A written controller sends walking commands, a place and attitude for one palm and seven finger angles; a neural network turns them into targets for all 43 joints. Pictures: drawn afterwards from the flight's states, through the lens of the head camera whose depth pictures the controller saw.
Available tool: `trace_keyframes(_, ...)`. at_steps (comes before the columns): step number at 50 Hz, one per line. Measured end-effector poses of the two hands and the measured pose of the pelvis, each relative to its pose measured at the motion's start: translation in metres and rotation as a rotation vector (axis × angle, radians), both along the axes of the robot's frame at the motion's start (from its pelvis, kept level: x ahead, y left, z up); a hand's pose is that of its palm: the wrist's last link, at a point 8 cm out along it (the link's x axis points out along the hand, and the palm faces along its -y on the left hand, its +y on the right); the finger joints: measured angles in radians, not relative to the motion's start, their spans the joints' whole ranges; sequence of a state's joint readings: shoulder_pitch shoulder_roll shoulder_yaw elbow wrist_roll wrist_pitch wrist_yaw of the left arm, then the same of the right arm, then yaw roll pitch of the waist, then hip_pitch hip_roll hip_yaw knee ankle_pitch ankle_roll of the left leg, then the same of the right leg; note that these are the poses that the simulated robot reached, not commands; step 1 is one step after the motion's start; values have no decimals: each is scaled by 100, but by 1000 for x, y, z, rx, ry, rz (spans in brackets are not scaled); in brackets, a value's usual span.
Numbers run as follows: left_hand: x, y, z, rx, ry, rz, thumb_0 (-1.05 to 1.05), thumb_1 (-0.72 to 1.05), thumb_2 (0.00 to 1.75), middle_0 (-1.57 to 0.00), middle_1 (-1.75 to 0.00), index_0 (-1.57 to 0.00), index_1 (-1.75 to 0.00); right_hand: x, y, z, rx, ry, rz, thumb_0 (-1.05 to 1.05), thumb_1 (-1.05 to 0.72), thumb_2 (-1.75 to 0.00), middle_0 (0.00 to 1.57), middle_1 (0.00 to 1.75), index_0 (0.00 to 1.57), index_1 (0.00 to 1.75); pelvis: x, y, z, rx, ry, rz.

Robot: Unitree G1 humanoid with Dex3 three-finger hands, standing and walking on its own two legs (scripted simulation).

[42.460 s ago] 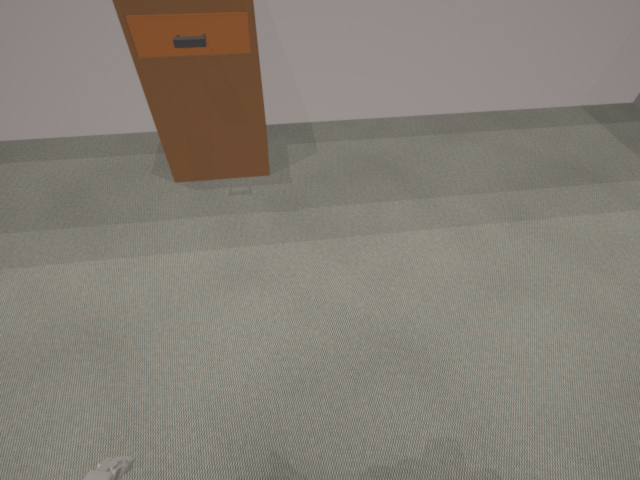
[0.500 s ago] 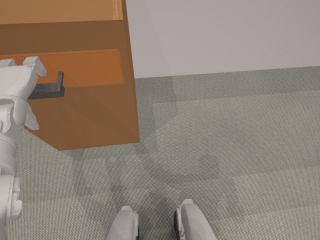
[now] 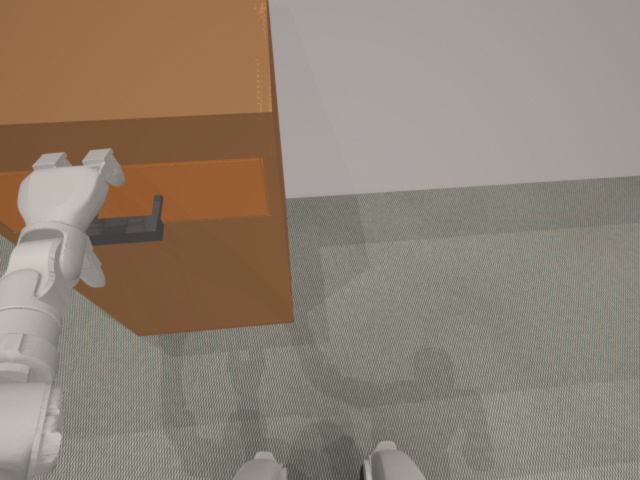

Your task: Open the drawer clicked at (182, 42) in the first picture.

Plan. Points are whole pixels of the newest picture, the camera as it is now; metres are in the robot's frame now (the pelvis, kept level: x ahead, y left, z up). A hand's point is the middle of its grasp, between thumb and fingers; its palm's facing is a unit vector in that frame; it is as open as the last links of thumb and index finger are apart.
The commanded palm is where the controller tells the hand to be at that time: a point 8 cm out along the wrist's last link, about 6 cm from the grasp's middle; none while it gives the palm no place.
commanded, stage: lift the hand off the handle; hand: left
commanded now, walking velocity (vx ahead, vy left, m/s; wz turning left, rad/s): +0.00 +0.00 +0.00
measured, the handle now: (124, 216) +0.48 +0.30 -0.04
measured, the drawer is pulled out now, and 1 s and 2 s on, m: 0.00 0.00 0.00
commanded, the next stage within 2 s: draw the hand back to the body in 1.20 s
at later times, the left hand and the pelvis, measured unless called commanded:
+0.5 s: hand (74, 206) +0.42 +0.31 +0.06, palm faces -0.05 +0.02 -1.00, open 13.9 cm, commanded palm +0.41 +0.30 +0.12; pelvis +0.00 -0.01 +0.01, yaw +0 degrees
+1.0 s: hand (72, 188) +0.43 +0.30 +0.08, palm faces -0.08 +0.00 -1.00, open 13.5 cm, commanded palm +0.42 +0.31 +0.16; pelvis +0.00 -0.01 +0.02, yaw +0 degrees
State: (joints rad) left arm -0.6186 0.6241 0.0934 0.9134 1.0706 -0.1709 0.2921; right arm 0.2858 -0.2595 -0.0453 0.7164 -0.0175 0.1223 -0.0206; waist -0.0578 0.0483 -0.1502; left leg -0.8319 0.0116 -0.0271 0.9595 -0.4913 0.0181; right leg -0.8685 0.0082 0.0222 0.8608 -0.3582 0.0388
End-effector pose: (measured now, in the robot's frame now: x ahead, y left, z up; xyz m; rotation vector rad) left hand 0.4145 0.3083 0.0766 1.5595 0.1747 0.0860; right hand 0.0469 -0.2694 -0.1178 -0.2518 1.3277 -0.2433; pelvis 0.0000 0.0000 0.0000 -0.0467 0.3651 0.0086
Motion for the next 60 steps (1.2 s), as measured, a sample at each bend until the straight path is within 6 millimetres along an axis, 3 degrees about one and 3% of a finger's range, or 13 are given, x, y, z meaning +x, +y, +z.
trace_keyframes(21,-9,-4,33,18,3,0,0,-49,30,-32,-120,-32,-120,-2,-14,14,-7,-38,-16,0,-90,-90,21,30,20,30,-3,-9,13,18,-58,-3)
trace_keyframes(32,-1,-16,53,17,-7,-16,0,-49,30,-32,-120,-32,-120,-2,-18,19,-10,-61,-25,0,-90,-90,20,30,20,30,-4,-13,18,23,-76,0)
trace_keyframes(49,4,-11,63,12,28,-40,0,-49,30,-32,-120,-37,-121,-6,-20,23,-19,-50,-37,0,-90,-90,21,30,20,30,-3,-14,22,26,-80,-7)
trace_keyframes(60,3,-2,78,10,-15,-25,0,-49,30,-34,-121,-39,-121,2,-16,27,-18,-64,-32,0,-90,-90,20,30,20,30,1,-10,25,22,-91,-2)
